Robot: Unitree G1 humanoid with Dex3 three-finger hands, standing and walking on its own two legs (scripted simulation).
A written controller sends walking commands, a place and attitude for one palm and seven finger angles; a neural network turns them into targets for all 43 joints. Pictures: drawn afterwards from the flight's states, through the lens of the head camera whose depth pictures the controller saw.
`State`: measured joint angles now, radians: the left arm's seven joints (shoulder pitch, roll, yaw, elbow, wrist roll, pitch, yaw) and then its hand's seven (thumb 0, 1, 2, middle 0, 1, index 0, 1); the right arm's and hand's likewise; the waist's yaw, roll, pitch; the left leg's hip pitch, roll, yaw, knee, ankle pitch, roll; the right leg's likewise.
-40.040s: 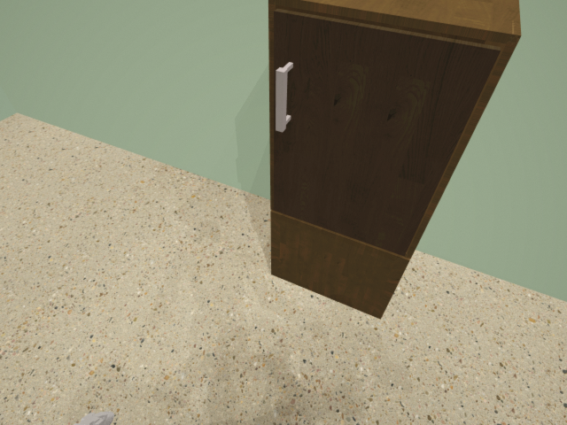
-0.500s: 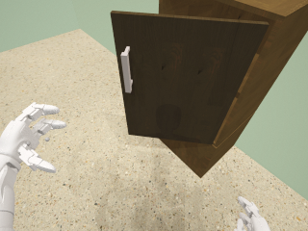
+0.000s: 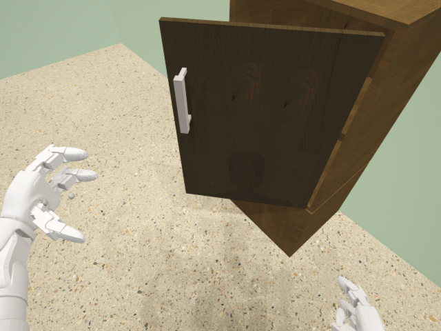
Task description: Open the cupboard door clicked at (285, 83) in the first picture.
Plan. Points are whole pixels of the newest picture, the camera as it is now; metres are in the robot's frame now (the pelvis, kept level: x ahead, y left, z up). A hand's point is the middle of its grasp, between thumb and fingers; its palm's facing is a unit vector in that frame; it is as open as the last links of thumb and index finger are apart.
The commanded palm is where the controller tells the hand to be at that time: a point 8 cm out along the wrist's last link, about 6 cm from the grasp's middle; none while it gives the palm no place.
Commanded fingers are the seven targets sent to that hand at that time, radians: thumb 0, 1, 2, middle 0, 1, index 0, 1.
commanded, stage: move the hooked fingers beside the handle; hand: left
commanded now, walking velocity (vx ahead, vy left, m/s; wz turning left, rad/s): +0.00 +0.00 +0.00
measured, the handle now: (184, 101) +0.58 +0.13 +0.10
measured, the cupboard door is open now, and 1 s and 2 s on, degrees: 41 41 41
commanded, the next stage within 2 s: none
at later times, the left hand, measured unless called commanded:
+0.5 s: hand (113, 159) +0.38 +0.23 +0.11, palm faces -0.07 -1.00 -0.03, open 14.0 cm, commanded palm +0.37 +0.28 +0.11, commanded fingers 0.00 -0.50 0.30 -0.30 -1.20 -0.30 -1.20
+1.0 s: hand (140, 135) +0.45 +0.20 +0.10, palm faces -0.07 -1.00 -0.03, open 14.0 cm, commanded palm +0.44 +0.26 +0.10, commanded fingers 0.00 -0.50 0.30 -0.30 -1.20 -0.30 -1.20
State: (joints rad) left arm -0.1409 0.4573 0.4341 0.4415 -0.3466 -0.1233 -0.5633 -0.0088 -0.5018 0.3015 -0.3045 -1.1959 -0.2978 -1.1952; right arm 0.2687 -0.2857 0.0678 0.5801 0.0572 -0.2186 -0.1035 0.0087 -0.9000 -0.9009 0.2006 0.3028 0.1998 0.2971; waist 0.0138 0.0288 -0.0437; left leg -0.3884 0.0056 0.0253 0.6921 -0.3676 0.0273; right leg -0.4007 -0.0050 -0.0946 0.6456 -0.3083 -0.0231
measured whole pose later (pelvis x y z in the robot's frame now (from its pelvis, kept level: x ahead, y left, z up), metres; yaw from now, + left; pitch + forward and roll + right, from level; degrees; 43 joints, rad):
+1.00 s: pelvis +0.00 +0.00 -0.01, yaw -1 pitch +11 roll -1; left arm -0.74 0.50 0.35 1.02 -0.18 -0.27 -0.39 -0.01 -0.50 0.30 -0.30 -1.20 -0.30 -1.20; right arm 0.36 -0.29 0.05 0.64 0.04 -0.06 -0.06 0.00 -0.90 -0.90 0.20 0.30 0.20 0.30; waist -0.09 0.01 -0.05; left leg -0.54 0.02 0.04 0.73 -0.38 0.02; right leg -0.57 0.00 -0.08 0.69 -0.31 -0.03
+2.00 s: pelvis +0.02 +0.01 -0.02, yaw -2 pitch +16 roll -3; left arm -0.93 0.53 0.37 1.17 -0.13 -0.31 -0.35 -0.01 -0.50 0.30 -0.30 -1.20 -0.30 -1.20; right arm 0.43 -0.28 0.04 0.63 0.01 0.06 -0.01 0.00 -0.90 -0.90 0.20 0.30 0.20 0.30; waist -0.15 0.02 -0.10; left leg -0.68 0.03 0.04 0.82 -0.43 0.04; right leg -0.68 0.02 -0.07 0.73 -0.33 -0.01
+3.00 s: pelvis +0.02 +0.01 -0.02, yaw -3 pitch +18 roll -3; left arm -0.94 0.57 0.39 1.18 -0.11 -0.29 -0.34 -0.01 -0.50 0.30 -0.30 -1.20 -0.30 -1.20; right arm 0.45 -0.28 0.04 0.60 0.00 0.07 -0.01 0.00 -0.90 -0.90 0.20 0.30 0.20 0.30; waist -0.17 0.03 -0.10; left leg -0.72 0.04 0.04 0.84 -0.44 0.04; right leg -0.72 0.03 -0.07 0.74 -0.34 -0.01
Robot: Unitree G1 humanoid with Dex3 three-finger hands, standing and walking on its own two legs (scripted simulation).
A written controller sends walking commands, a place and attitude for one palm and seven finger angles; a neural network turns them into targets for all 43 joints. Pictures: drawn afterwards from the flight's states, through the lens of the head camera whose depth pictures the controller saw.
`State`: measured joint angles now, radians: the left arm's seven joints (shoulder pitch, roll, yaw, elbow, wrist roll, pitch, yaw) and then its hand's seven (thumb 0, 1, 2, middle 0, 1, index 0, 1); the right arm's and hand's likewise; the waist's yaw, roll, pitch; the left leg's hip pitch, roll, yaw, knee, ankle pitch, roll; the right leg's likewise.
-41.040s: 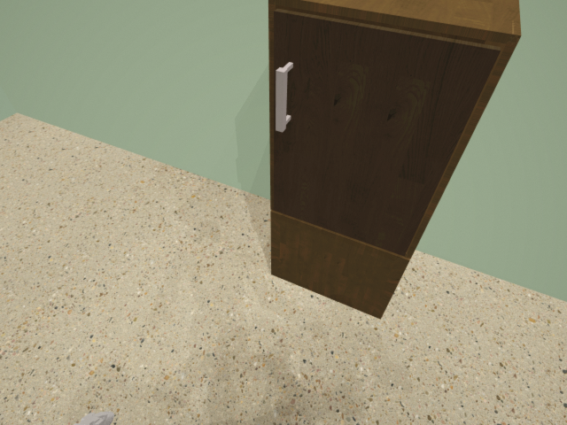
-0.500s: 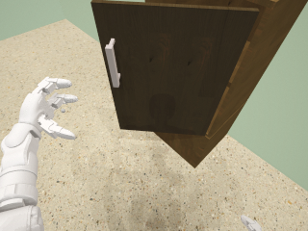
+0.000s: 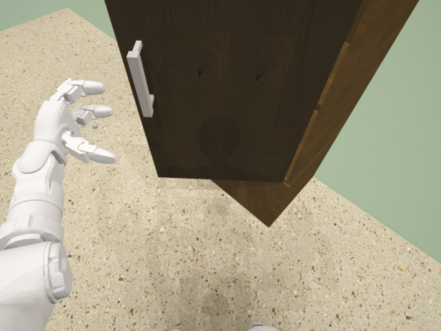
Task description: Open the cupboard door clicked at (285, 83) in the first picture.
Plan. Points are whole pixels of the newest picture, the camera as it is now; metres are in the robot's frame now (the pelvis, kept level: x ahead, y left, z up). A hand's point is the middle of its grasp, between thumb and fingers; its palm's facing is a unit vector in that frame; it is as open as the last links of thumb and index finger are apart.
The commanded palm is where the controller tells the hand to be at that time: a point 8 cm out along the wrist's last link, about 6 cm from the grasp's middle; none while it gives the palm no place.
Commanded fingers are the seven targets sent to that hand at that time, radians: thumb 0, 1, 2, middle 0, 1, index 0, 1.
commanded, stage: move the hooked fingers beside the handle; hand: left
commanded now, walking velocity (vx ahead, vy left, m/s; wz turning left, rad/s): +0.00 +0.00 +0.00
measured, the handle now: (143, 81) +0.58 +0.15 +0.10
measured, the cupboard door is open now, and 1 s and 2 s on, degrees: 41 41 41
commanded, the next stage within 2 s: none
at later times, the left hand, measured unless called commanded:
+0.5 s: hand (113, 94) +0.53 +0.20 +0.11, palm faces -0.06 -1.00 +0.00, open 14.0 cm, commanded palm +0.51 +0.25 +0.10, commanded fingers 0.00 -0.50 0.30 -0.30 -1.20 -0.30 -1.20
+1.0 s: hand (108, 98) +0.51 +0.20 +0.12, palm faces -0.07 -1.00 +0.00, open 14.0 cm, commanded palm +0.50 +0.25 +0.10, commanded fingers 0.00 -0.50 0.30 -0.30 -1.20 -0.30 -1.20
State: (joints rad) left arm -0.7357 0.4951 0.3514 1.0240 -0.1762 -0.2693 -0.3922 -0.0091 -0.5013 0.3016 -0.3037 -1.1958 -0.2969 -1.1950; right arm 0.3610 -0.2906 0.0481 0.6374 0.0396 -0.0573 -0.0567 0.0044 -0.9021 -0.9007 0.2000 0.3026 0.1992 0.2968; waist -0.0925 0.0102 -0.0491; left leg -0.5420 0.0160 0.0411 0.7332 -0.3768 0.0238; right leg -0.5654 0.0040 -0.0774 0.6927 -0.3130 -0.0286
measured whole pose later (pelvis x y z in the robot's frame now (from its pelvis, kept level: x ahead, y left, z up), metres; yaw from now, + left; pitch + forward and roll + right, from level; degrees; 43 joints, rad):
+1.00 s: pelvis +0.01 +0.02 -0.01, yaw -1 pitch +16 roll -3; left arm -0.93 0.53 0.37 1.17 -0.13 -0.31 -0.35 -0.01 -0.50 0.30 -0.30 -1.20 -0.30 -1.20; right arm 0.43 -0.28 0.04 0.63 0.01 0.06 -0.01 0.00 -0.90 -0.90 0.20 0.30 0.20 0.30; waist -0.15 0.02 -0.10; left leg -0.68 0.03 0.04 0.82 -0.43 0.04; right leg -0.68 0.02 -0.07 0.73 -0.33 -0.01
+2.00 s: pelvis +0.02 +0.01 -0.01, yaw -2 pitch +18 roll -3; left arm -0.94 0.57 0.39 1.18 -0.11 -0.29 -0.34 -0.01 -0.50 0.30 -0.30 -1.20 -0.30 -1.20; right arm 0.45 -0.28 0.04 0.60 0.00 0.07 -0.01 0.00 -0.90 -0.90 0.20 0.30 0.20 0.30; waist -0.17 0.03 -0.10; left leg -0.72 0.04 0.04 0.84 -0.44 0.04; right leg -0.72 0.03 -0.07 0.74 -0.34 -0.01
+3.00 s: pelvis +0.00 +0.00 -0.01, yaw -1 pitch +17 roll -2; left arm -0.99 0.45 0.32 1.21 -0.11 -0.32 -0.22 -0.01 -0.50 0.30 -0.29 -1.19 -0.30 -1.20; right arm 0.45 -0.29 0.03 0.64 0.00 0.02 0.00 0.00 -0.90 -0.90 0.20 0.30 0.20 0.30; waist -0.17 0.03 -0.09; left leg -0.72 0.03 0.04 0.84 -0.42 0.03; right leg -0.73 0.02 -0.07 0.77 -0.33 -0.03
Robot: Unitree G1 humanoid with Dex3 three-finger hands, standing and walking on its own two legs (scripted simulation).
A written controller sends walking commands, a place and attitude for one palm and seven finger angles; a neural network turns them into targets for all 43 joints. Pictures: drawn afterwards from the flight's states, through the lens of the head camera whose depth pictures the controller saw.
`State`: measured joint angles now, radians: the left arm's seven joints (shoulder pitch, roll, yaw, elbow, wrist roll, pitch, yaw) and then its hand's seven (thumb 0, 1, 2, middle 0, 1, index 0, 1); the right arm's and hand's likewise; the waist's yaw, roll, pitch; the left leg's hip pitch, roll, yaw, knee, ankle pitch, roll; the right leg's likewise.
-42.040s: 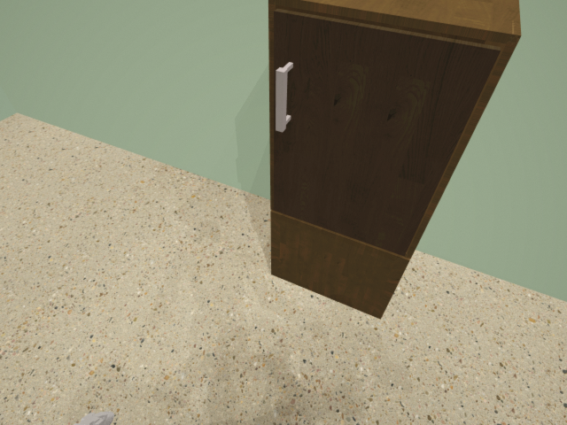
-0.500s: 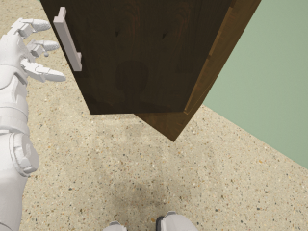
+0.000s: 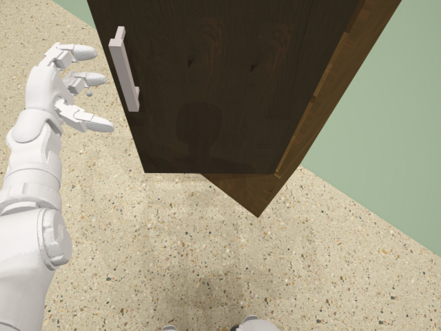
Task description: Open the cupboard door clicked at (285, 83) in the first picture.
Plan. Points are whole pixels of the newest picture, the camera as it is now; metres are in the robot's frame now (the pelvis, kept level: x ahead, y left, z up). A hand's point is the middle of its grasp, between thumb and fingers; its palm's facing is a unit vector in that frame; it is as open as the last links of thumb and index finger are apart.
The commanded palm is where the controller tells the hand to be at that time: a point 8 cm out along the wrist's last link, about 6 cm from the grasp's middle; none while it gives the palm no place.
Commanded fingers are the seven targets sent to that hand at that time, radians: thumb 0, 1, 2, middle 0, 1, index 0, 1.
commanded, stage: move the hooked fingers beside the handle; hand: left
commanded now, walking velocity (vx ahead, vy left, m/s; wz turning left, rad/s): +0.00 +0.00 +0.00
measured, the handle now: (127, 72) +0.56 +0.14 +0.11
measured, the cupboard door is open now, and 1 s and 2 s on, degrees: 41 41 41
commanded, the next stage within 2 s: slide the fingers in behind the handle in 1.02 s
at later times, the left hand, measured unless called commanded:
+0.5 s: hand (94, 91) +0.51 +0.19 +0.12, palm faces -0.05 -1.00 -0.02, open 14.0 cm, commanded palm +0.50 +0.24 +0.11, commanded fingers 0.00 -0.50 0.30 -0.30 -1.20 -0.30 -1.20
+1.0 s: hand (93, 93) +0.51 +0.20 +0.11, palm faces -0.05 -1.00 -0.01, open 14.0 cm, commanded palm +0.49 +0.24 +0.11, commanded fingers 0.00 -0.50 0.30 -0.30 -1.20 -0.30 -1.20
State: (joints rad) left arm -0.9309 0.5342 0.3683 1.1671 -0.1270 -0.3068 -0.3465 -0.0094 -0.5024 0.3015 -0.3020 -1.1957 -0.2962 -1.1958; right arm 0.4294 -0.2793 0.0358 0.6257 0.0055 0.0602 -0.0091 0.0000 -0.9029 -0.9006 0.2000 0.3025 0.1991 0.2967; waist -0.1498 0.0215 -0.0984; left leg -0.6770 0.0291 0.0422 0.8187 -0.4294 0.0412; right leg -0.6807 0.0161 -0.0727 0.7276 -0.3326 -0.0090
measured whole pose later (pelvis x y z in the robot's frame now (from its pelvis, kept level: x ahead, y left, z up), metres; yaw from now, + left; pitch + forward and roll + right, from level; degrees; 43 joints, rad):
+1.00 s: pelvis +0.00 +0.00 +0.00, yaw -1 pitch +18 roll -3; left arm -0.94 0.57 0.39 1.18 -0.11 -0.29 -0.34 -0.01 -0.50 0.30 -0.30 -1.20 -0.30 -1.20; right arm 0.45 -0.28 0.04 0.60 0.00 0.07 -0.01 0.00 -0.90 -0.90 0.20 0.30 0.20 0.30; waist -0.17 0.03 -0.10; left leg -0.72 0.04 0.04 0.84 -0.44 0.04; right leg -0.72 0.03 -0.07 0.74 -0.34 -0.01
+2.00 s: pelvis -0.01 -0.01 +0.00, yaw +0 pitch +17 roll -2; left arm -0.99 0.45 0.32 1.21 -0.11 -0.32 -0.22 -0.01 -0.50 0.30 -0.29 -1.19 -0.30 -1.20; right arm 0.45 -0.29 0.03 0.64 0.00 0.02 0.00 0.00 -0.90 -0.90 0.20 0.30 0.20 0.30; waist -0.17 0.03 -0.09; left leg -0.72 0.03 0.04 0.84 -0.42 0.03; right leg -0.73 0.02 -0.07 0.77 -0.33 -0.03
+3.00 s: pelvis -0.01 -0.01 +0.00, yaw +0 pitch +17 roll -2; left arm -0.99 0.41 0.31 1.21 -0.08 -0.34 -0.14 -0.01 -0.37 0.36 -0.30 -1.21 -0.30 -1.21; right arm 0.43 -0.27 0.03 0.64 -0.01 0.02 0.01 0.00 -0.90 -0.90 0.20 0.30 0.20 0.30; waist -0.17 0.03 -0.08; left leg -0.71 0.03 0.04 0.84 -0.42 0.03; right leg -0.73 0.02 -0.07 0.78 -0.34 -0.03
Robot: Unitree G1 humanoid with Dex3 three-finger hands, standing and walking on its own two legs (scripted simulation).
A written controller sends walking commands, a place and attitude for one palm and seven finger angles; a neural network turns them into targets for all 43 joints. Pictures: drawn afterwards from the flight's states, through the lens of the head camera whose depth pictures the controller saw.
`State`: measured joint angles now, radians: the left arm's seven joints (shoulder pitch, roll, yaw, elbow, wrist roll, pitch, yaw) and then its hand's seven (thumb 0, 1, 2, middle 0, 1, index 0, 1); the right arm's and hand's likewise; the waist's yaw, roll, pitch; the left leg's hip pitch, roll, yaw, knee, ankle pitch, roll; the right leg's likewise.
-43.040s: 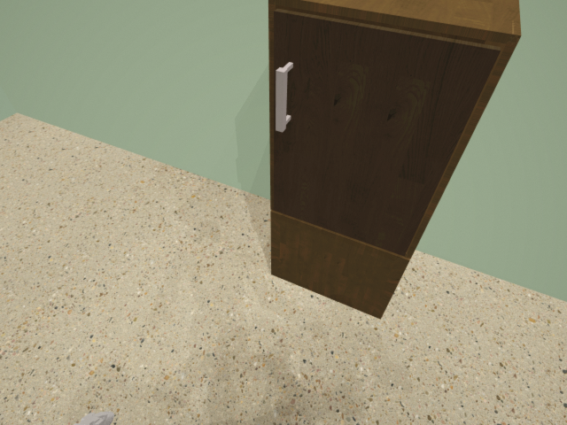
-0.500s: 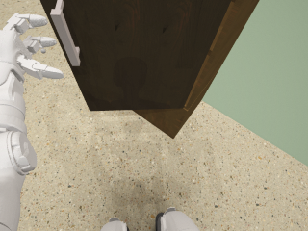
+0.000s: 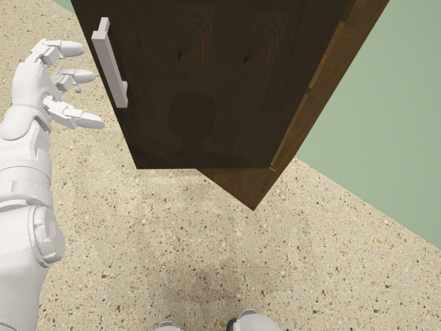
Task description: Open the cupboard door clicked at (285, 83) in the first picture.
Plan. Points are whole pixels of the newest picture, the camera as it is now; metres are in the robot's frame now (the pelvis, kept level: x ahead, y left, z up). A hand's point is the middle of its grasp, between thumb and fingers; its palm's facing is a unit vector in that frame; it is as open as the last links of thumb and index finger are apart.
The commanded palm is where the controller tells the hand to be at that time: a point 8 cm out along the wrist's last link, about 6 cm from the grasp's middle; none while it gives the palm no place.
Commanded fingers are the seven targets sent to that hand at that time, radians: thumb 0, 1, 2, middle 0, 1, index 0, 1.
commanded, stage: move the hooked fingers beside the handle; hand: left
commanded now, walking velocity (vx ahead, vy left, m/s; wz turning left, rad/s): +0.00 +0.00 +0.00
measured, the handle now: (114, 66) +0.56 +0.15 +0.12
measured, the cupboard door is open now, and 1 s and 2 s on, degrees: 41 41 41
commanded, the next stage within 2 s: slide the fingers in behind the handle in 0.02 s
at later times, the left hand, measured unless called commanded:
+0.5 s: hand (101, 90) +0.50 +0.17 +0.12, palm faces -0.03 -1.00 -0.01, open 14.0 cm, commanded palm +0.48 +0.21 +0.11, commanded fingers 0.00 -0.50 0.30 -0.30 -1.20 -0.30 -1.20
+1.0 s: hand (115, 93) +0.49 +0.14 +0.12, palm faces -0.04 -1.00 +0.01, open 14.0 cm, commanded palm +0.47 +0.19 +0.11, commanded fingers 0.00 -0.50 0.30 -0.30 -1.20 -0.30 -1.20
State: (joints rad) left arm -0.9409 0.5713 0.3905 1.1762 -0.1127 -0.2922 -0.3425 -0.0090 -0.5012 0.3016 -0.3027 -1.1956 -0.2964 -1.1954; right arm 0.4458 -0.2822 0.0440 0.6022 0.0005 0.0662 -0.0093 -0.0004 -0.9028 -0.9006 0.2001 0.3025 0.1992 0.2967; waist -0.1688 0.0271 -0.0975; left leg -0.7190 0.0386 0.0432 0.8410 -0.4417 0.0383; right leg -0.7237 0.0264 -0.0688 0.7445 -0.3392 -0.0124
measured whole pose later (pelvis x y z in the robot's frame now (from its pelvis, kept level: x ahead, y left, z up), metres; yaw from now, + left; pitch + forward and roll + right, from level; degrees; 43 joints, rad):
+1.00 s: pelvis -0.02 -0.01 +0.00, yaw +1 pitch +17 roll -2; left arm -0.99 0.45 0.32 1.21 -0.11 -0.32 -0.22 -0.01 -0.50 0.30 -0.29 -1.19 -0.30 -1.20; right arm 0.45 -0.29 0.03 0.64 0.00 0.02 0.00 0.00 -0.90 -0.90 0.20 0.30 0.20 0.30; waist -0.17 0.03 -0.09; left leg -0.72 0.03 0.04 0.84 -0.42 0.03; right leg -0.73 0.02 -0.07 0.77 -0.33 -0.03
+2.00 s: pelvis -0.01 -0.01 +0.00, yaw +1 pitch +17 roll -2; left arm -0.99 0.41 0.31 1.21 -0.08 -0.34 -0.14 -0.01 -0.37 0.36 -0.30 -1.21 -0.30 -1.21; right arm 0.43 -0.27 0.03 0.64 -0.01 0.02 0.01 0.00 -0.90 -0.90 0.20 0.30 0.20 0.30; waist -0.17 0.03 -0.08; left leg -0.71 0.03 0.04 0.84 -0.42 0.03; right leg -0.73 0.02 -0.07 0.78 -0.34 -0.03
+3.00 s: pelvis +0.00 -0.01 +0.01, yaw -1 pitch +14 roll -1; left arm -0.61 0.26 0.24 0.81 -0.16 -0.30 -0.16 0.01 0.76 0.78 -0.38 -1.35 -0.37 -1.34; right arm 0.42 -0.26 0.01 0.59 0.02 0.04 0.03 0.00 -0.90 -0.90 0.20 0.30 0.20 0.30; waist -0.10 0.04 -0.13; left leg -0.58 0.03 0.07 0.76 -0.42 0.03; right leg -0.62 0.03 -0.03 0.73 -0.34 -0.02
